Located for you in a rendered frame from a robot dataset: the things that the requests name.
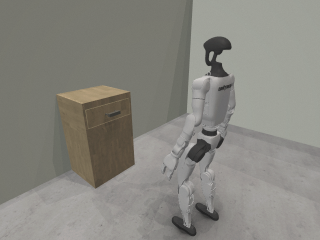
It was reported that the handle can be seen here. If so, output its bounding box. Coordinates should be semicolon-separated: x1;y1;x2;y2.
105;110;121;117

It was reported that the robot right forearm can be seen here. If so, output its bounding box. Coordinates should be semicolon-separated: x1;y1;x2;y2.
218;107;235;130

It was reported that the drawer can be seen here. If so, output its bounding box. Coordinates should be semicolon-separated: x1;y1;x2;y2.
85;98;130;129

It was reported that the robot right shin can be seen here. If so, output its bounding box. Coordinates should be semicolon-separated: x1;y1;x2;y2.
200;169;216;213

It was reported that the robot left upper arm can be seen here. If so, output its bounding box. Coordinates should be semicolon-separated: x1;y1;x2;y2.
189;76;210;127

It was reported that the left robot hand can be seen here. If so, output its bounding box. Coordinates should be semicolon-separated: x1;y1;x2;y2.
160;153;179;181

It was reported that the robot left thigh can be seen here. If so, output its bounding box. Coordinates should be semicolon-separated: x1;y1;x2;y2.
177;140;207;196

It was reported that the cabinet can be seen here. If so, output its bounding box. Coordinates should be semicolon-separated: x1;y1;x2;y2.
56;85;135;189

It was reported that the robot left forearm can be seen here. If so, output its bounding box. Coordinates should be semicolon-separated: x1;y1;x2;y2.
171;114;196;158

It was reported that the robot right upper arm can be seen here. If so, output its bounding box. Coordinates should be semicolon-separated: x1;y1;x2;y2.
227;73;236;111

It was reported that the right robot hand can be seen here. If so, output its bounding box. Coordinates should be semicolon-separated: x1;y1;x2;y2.
217;127;227;140

